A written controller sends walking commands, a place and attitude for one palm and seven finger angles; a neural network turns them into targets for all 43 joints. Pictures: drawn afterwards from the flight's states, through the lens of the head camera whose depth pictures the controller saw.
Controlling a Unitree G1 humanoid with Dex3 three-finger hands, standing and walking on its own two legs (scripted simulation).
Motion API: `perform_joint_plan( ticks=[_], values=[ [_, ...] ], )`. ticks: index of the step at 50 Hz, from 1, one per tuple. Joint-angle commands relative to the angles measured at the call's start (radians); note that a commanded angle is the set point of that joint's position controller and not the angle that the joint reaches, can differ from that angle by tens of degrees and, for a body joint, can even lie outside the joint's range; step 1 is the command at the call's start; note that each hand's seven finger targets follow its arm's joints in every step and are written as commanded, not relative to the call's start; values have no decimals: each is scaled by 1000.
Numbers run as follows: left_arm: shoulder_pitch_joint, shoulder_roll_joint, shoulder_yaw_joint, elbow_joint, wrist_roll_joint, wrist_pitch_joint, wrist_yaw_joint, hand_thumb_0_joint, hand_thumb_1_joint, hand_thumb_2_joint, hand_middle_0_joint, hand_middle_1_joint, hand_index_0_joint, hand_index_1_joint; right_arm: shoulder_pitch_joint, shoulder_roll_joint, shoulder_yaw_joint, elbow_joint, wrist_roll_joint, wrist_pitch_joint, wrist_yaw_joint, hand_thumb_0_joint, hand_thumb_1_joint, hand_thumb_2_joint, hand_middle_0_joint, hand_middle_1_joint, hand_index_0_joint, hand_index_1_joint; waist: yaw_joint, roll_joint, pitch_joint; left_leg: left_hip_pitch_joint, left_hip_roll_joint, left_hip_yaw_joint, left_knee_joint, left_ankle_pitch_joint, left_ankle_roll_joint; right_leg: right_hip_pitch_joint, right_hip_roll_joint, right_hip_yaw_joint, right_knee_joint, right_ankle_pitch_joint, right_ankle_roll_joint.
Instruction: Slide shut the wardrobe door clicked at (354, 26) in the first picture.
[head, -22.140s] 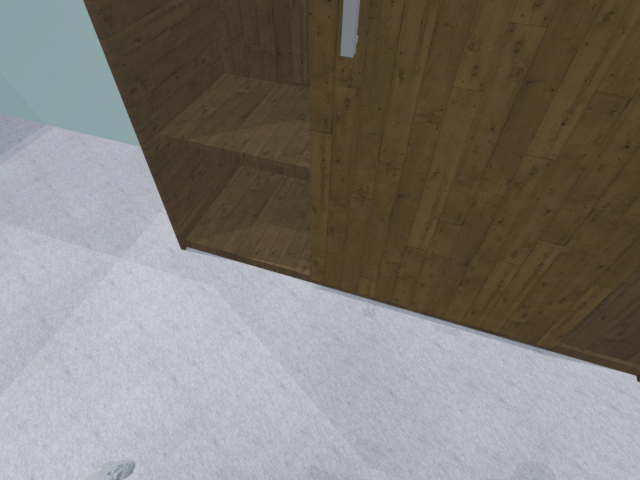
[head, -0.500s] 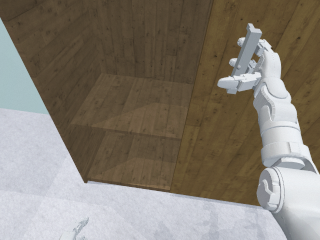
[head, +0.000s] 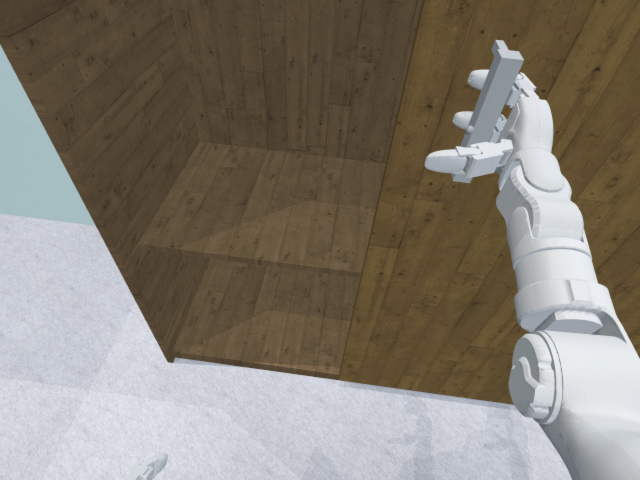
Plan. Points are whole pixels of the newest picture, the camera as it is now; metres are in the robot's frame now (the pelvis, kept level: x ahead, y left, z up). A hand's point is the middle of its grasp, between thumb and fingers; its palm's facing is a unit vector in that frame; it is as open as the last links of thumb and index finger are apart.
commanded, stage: slide the fingers in behind the handle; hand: right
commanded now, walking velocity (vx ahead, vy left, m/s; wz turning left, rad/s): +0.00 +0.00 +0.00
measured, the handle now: (479, 114) +0.52 -0.14 +0.23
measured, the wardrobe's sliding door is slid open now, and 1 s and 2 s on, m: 0.55 0.55 0.55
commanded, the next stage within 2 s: grip the handle and tug to test in 0.46 s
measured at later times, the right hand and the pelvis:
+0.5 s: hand (466, 127) +0.48 -0.11 +0.24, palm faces +0.05 +1.00 +0.01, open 14.1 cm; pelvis +0.00 -0.01 +0.00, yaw +0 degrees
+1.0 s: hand (468, 128) +0.47 -0.12 +0.24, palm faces +0.06 +1.00 +0.01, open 9.8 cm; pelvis +0.01 +0.00 +0.00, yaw +0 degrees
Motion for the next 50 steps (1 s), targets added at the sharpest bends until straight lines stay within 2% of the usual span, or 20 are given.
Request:
perform_joint_plan(
  ticks=[1, 4, 7, 9, 12, 13, 14, 17, 19, 21, 25, 27, 28, 29, 31, 34, 38, 41, 44, 50],
  values=[
    [-26, 116, 42, -100, -1, -63, 4, 0, 900, 900, -200, -300, -200, -300, -635, -60, 67, -213, 4, -70, 19, 0, 500, -300, 300, 1200, 300, 1200, 53, 53, -280, -10, -21, -13, -56, 207, 12, 182, -4, 32, -24, 198, -25],
    [-14, 122, 37, -87, 3, -65, 6, 0, 900, 900, -200, -300, -200, -300, -661, -88, 50, -155, -4, -75, 13, 0, 500, -300, 300, 1200, 300, 1200, 54, 48, -264, -19, -17, -14, -54, 180, 14, 159, -1, 39, -28, 174, -24],
    [-2, 121, 39, -82, 6, -73, 6, 0, 900, 900, -200, -300, -200, -300, -670, -92, 37, -132, 0, -92, 16, 0, 500, -300, 300, 1200, 300, 1200, 56, 72, -302, -9, -17, -14, -42, 216, 12, 171, -1, 37, -15, 206, -24],
    [2, 120, 38, -84, 7, -74, 1, 0, 900, 900, -200, -300, -200, -300, -675, -95, 39, -143, -4, -109, 19, 0, 500, -300, 300, 1200, 300, 1200, 50, 41, -314, 1, -17, -11, -35, 226, 17, 176, -1, 40, -17, 222, -19],
    [5, 120, 42, -91, 9, -81, -5, 0, 900, 900, -200, -300, -200, -300, -644, -102, 20, -162, 0, -126, 23, 0, 500, -300, 300, 1200, 300, 1200, 38, 52, -352, 18, -19, -12, -23, 276, 16, 197, -3, 38, -6, 273, -19],
    [5, 126, 42, -90, 8, -76, -6, 0, 900, 900, -200, -300, -200, -300, -614, -128, 5, -140, -5, -124, 23, 0, 500, -300, 300, 1200, 300, 1200, 31, 60, -334, 23, -20, -10, -25, 270, 19, 179, -4, 38, -7, 269, -19],
    [-2, 119, 38, -94, 4, -74, -7, 0, 900, 900, -200, -300, -200, -300, -636, -85, 44, -143, -3, -123, 28, 0, 500, -300, 300, 1200, 300, 1200, 45, 47, -299, 3, -19, -9, -29, 249, 16, 168, -4, 36, -14, 244, -18],
    [5, 125, 44, -93, 5, -77, -7, 0, 900, 900, -200, -300, -200, -300, -634, -114, 15, -149, -3, -123, 23, 0, 500, -300, 300, 1200, 300, 1200, 41, 75, -305, 2, -22, -7, -28, 240, 16, 168, -6, 39, -15, 237, -20],
    [-4, 120, 42, -101, 5, -78, -9, 0, 900, 900, -200, -300, -200, -300, -631, -102, 27, -182, -8, -122, 22, 0, 500, -300, 300, 1200, 300, 1200, 34, 11, -322, 2, -20, -10, -26, 245, 19, 186, -5, 38, -13, 253, -16],
    [3, 122, 42, -94, 4, -74, -6, 0, 900, 900, -200, -300, -200, -300, -621, -110, 19, -149, -6, -111, 22, 0, 500, -300, 300, 1200, 300, 1200, 38, 70, -289, -2, -23, -7, -31, 232, 16, 158, -7, 38, -17, 233, -19],
    [2, 123, 44, -99, 6, -72, -5, 0, 900, 900, -200, -300, -200, -300, -633, -133, 2, -186, -9, -107, 18, 0, 500, -300, 300, 1200, 300, 1200, 36, 51, -320, 14, -22, -9, -31, 248, 15, 173, -6, 34, -17, 247, -19],
    [-1, 119, 44, -103, 4, -75, -6, 0, 900, 900, -200, -300, -200, -300, -615, -105, 17, -197, -6, -102, 20, 0, 500, -300, 300, 1200, 300, 1200, 32, 47, -321, 13, -22, -8, -28, 265, 17, 181, -5, 35, -12, 267, -19],
    [-1, 124, 46, -101, 6, -71, -6, 0, 900, 900, -200, -300, -200, -300, -588, -142, -14, -184, -7, -100, 16, 0, 500, -300, 300, 1200, 300, 1200, 22, 56, -321, 26, -22, -7, -29, 264, 18, 172, -7, 31, -12, 268, -19],
    [-2, 123, 44, -104, 5, -70, -7, 0, 900, 900, -200, -300, -200, -300, -601, -136, -5, -202, -4, -101, 18, 0, 453, -320, 305, 1207, 305, 1207, 28, 68, -320, 35, -22, -7, -28, 272, 17, 166, -5, 33, -16, 269, -20],
    [-10, 118, 46, -112, 4, -69, -9, 0, 900, 900, -200, -300, -200, -300, -584, -128, -3, -232, -6, -100, 20, 0, 360, -360, 315, 1220, 315, 1220, 20, 24, -343, 36, -22, -8, -23, 294, 19, 195, -7, 29, -11, 300, -16],
    [-18, 120, 45, -118, 5, -64, -11, 0, 900, 900, -200, -300, -200, -300, -560, -126, 0, -252, 0, -95, 20, 0, 220, -420, 330, 1240, 330, 1240, 20, 59, -335, 53, -23, -5, -27, 304, 18, 186, -9, 31, -16, 308, -17],
    [-38, 116, 48, -133, 3, -61, -16, 0, 900, 900, -200, -300, -200, -300, -520, -106, 14, -321, -3, -86, 21, 0, 33, -500, 350, 1267, 350, 1267, 6, 15, -361, 61, -24, -5, -23, 332, 22, 224, -10, 31, -9, 358, -13],
    [-41, 118, 48, -130, 2, -56, -13, 0, 900, 900, -200, -300, -200, -300, -519, -115, 7, -332, 6, -69, 20, 0, -107, -560, 365, 1287, 365, 1287, 14, 69, -347, 66, -27, -3, -28, 336, 18, 212, -11, 30, -14, 342, -17],
    [-58, 112, 46, -138, 1, -50, -13, 0, 900, 900, -200, -300, -200, -300, -522, -82, 35, -377, 4, -56, 19, 0, -247, -620, 380, 1307, 380, 1307, 12, 17, -349, 66, -23, -3, -25, 352, 20, 231, -10, 29, -12, 371, -14],
    [-68, 113, 45, -137, 3, -36, -9, 0, 900, 900, -200, -300, -200, -300, -498, -84, 26, -387, 14, -23, 17, 0, -527, -740, 410, 1347, 410, 1347, 11, 48, -348, 80, -23, -3, -24, 395, 18, 232, -7, 25, -4, 399, -19]
  ],
)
